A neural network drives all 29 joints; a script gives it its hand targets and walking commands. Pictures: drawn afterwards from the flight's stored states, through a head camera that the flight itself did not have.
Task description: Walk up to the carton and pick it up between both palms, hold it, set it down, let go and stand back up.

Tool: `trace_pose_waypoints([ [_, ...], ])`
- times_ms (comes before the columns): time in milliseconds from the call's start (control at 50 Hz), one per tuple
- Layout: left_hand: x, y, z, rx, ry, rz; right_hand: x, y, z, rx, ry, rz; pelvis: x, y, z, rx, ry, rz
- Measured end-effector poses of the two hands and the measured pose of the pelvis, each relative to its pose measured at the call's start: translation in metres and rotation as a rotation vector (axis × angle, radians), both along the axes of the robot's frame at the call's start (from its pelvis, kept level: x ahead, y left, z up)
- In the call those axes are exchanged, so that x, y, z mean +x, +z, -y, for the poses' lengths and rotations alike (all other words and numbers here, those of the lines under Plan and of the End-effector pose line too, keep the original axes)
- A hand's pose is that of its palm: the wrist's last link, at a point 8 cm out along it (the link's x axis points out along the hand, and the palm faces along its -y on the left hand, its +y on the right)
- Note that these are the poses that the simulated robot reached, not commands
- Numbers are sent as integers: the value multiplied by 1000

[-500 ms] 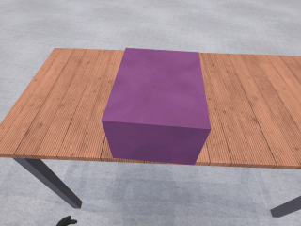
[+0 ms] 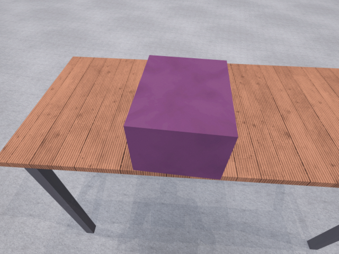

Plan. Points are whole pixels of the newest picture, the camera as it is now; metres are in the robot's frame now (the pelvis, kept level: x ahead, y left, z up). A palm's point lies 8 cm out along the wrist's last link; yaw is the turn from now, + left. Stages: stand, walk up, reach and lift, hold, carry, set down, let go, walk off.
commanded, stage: stand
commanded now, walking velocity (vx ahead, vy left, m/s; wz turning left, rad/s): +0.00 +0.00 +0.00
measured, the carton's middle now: (182, 112) +0.48 -0.02 +0.08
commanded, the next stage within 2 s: none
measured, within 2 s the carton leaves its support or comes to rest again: neither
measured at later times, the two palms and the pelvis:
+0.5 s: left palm out of the picture -0.01 +0.23 -0.14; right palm out of the picture -0.02 -0.24 -0.14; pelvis -0.01 -0.01 +0.00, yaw +0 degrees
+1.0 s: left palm out of the picture -0.03 +0.21 -0.14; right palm out of the picture -0.04 -0.23 -0.14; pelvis -0.01 -0.01 +0.00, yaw +0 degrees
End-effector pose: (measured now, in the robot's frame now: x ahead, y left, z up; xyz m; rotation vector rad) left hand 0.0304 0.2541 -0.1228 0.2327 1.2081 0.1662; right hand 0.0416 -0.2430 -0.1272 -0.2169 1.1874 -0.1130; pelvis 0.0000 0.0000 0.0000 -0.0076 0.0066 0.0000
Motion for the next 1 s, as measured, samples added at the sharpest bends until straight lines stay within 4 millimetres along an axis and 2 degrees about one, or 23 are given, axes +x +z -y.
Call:
trace_pose_waypoints([
  [100, -23, -4, 4, -7, 20, -56, -19, -2, 5, -6, -16, -43, -4, 0, 2, 1, -1, 1],
  [420, -37, -14, 22, -46, 32, -104, -59, -7, 3, 3, -55, -140, -10, 1, 8, 3, -1, 3],
  [720, -55, -18, 34, -64, 55, -169, -76, -13, -6, 29, -69, -203, -10, 1, 11, 3, 0, 10],
  [1000, -64, -21, 44, -80, 71, -205, -84, -15, -11, 39, -79, -241, -9, 1, 12, 4, 2, 16],
])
